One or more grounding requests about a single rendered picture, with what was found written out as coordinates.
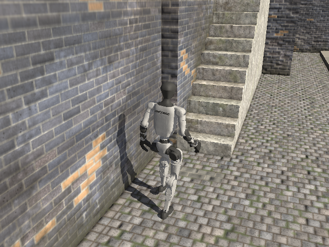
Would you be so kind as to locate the stairs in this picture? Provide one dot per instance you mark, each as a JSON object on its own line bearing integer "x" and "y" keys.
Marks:
{"x": 226, "y": 80}

